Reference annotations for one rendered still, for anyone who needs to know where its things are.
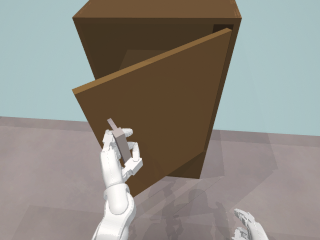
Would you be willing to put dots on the cupboard door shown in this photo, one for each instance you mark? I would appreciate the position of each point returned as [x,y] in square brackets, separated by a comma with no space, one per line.
[166,100]

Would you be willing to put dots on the handle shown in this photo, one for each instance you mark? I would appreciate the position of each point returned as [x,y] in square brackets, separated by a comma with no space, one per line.
[121,141]

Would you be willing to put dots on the robot left hand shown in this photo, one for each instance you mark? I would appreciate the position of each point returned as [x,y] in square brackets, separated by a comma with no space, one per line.
[109,160]

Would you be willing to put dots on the robot left forearm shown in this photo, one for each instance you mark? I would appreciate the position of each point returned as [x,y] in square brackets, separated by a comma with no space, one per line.
[119,211]

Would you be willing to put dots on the robot right hand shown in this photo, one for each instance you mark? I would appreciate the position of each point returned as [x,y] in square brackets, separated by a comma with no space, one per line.
[254,229]

